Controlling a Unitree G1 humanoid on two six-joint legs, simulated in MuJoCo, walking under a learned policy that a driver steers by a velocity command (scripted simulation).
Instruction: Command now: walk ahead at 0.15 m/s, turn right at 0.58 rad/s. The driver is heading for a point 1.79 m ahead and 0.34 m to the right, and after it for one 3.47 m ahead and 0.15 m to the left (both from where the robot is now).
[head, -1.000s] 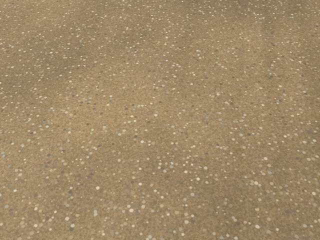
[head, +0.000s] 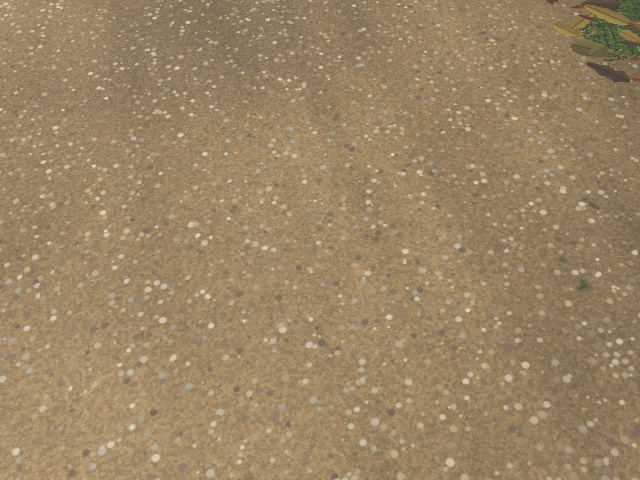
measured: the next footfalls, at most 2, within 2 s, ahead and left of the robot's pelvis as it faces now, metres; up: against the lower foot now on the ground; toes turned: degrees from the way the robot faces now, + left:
left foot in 0.16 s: +0.22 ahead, +0.11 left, +0.00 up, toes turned -9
right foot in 0.60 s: +0.07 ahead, -0.07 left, +0.00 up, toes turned -23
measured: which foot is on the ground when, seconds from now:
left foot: up 0.00-0.14, down 0.16-0.60, up 0.62-1.00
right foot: down 0.00-0.16, up 0.18-0.58, down 0.60-1.00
